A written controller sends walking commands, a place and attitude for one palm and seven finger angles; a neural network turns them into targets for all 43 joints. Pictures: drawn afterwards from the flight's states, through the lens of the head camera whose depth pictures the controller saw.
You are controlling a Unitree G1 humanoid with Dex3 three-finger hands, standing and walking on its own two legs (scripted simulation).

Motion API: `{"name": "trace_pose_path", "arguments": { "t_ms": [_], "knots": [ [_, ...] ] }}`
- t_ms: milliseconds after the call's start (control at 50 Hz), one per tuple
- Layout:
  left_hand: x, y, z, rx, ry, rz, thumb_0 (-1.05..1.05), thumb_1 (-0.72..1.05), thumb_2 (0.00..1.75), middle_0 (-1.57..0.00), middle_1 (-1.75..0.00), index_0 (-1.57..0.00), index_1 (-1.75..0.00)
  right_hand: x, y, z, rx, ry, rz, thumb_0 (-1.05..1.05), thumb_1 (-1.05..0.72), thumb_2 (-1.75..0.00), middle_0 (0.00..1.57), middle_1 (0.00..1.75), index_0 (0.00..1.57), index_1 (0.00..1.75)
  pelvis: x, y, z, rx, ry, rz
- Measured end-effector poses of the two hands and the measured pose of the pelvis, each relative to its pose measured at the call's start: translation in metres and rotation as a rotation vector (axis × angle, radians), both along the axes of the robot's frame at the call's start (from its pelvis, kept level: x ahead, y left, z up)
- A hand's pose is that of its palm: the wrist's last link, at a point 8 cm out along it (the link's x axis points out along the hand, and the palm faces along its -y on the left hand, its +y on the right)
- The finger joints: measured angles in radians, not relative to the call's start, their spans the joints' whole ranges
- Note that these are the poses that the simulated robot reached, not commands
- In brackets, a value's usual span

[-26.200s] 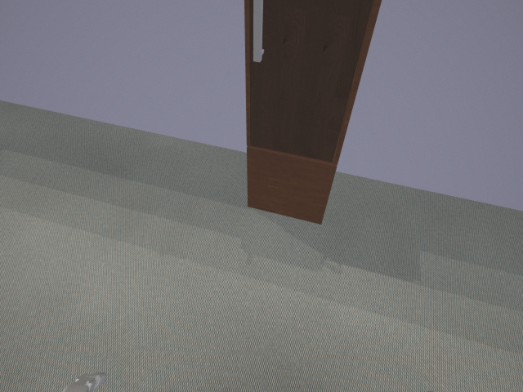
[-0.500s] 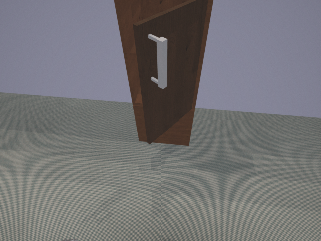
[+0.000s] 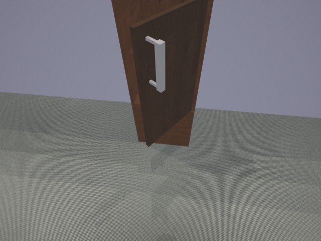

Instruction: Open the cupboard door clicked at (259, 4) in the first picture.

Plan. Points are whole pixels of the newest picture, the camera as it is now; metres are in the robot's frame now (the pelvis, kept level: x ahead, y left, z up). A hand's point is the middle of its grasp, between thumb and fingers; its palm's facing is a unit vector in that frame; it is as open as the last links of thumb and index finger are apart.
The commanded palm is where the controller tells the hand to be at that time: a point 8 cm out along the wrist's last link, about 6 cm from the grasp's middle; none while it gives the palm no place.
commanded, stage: look to check the result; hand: left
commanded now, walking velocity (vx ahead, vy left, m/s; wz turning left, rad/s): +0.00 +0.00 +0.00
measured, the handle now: (155, 65) +0.59 +0.05 +0.11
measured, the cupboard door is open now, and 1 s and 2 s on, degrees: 53 53 53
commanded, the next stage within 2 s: walk to a spot facing it in 0.12 s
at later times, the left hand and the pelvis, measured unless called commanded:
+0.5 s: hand out of the picture +0.07 +0.22 -0.17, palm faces -0.09 -0.95 -0.29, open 7.3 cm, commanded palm none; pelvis -0.01 +0.00 -0.01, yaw -6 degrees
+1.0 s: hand out of the picture +0.07 +0.16 -0.17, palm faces -0.30 -0.91 -0.28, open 7.3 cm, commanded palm none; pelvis -0.03 -0.03 -0.01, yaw -21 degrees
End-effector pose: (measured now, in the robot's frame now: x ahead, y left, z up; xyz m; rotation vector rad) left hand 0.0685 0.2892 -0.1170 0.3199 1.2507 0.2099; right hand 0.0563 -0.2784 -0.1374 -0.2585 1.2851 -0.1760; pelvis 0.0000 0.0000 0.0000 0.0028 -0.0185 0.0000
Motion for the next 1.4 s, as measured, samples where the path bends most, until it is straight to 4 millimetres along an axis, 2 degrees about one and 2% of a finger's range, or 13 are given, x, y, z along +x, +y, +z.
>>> {"name": "trace_pose_path", "arguments": {
  "t_ms": [220,380,480,600,680,740,800,960,1060,1140,1180,1260,1400],
  "knots": [
    [0.013,-0.004,0.000,-0.011,-0.030,-0.017,0.00,0.91,0.89,-0.20,-0.30,-0.21,-0.30,0.000,-0.002,0.002,-0.006,-0.007,-0.004,0.01,-0.90,-0.90,0.21,0.30,0.20,0.30,0.002,-0.001,0.000,-0.001,-0.004,-0.003],
    [0.011,-0.011,-0.006,-0.021,-0.006,-0.024,0.00,0.91,0.89,-0.20,-0.30,-0.21,-0.30,-0.011,0.002,-0.001,-0.009,-0.003,-0.040,0.01,-0.90,-0.90,0.20,0.30,0.20,0.30,-0.001,0.000,-0.002,0.000,0.001,-0.038],
    [0.002,-0.023,-0.019,-0.056,0.046,-0.052,0.00,0.91,0.89,-0.20,-0.30,-0.20,-0.30,-0.033,0.017,-0.008,0.017,0.003,-0.109,0.01,-0.90,-0.90,0.20,0.30,0.20,0.30,-0.007,0.002,-0.007,-0.001,0.002,-0.087],
    [-0.001,-0.039,-0.033,-0.098,0.086,-0.104,0.00,0.91,0.89,-0.20,-0.30,-0.20,-0.30,-0.075,0.031,-0.018,0.042,0.037,-0.192,0.01,-0.90,-0.90,0.21,0.30,0.20,0.30,-0.018,0.003,-0.015,0.022,0.004,-0.149],
    [0.006,-0.052,-0.031,-0.097,0.079,-0.119,0.00,0.91,0.89,-0.20,-0.30,-0.20,-0.30,-0.101,0.029,-0.028,0.063,0.079,-0.226,0.01,-0.90,-0.90,0.21,0.30,0.20,0.30,-0.022,-0.005,-0.018,0.028,-0.004,-0.179],
    [0.012,-0.064,-0.029,-0.086,0.043,-0.138,0.00,0.91,0.89,-0.20,-0.30,-0.20,-0.30,-0.112,0.020,-0.039,0.082,0.099,-0.247,0.01,-0.90,-0.90,0.21,0.30,0.20,0.30,-0.023,-0.016,-0.025,0.025,0.001,-0.202],
    [0.010,-0.070,-0.032,-0.056,0.034,-0.159,0.00,0.91,0.89,-0.20,-0.30,-0.21,-0.30,-0.109,0.005,-0.046,0.086,0.088,-0.286,0.01,-0.90,-0.90,0.21,0.30,0.20,0.30,-0.029,-0.025,-0.030,0.029,0.007,-0.233],
    [0.004,-0.083,-0.021,-0.052,0.124,-0.236,0.00,0.91,0.89,-0.20,-0.30,-0.21,-0.30,-0.071,-0.021,-0.010,0.040,-0.086,-0.345,0.01,-0.91,-0.90,0.20,0.30,0.20,0.30,-0.033,-0.029,-0.008,0.050,0.046,-0.339],
    [0.018,-0.081,-0.023,-0.069,0.114,-0.283,0.00,0.91,0.89,-0.20,-0.30,-0.21,-0.30,-0.052,-0.022,0.005,0.009,-0.178,-0.373,0.01,-0.91,-0.90,0.20,0.30,0.20,0.30,-0.030,-0.021,-0.006,0.045,0.055,-0.400],
    [0.039,-0.075,-0.033,-0.087,0.096,-0.324,0.00,0.91,0.89,-0.20,-0.30,-0.21,-0.30,-0.049,-0.014,0.012,-0.023,-0.227,-0.397,0.01,-0.90,-0.90,0.20,0.30,0.20,0.30,-0.028,-0.010,-0.011,0.029,0.059,-0.441],
    [0.052,-0.073,-0.041,-0.101,0.081,-0.344,0.00,0.91,0.89,-0.20,-0.30,-0.21,-0.30,-0.057,-0.010,0.010,-0.052,-0.239,-0.404,0.01,-0.90,-0.90,0.20,0.30,0.20,0.30,-0.026,-0.003,-0.018,0.001,0.064,-0.452],
    [0.082,-0.079,-0.038,-0.118,0.036,-0.403,0.00,0.91,0.89,-0.20,-0.30,-0.20,-0.30,-0.090,0.004,0.013,-0.055,-0.162,-0.423,0.01,-0.90,-0.90,0.21,0.30,0.20,0.30,-0.028,-0.004,-0.013,-0.003,0.044,-0.493],
    [0.120,-0.118,-0.025,-0.115,-0.002,-0.546,0.00,0.91,0.89,-0.20,-0.30,-0.20,-0.29,-0.157,0.011,0.000,-0.021,-0.064,-0.559,0.01,-0.90,-0.90,0.21,0.30,0.21,0.30,-0.029,-0.016,-0.013,-0.024,0.044,-0.596]
  ]
}}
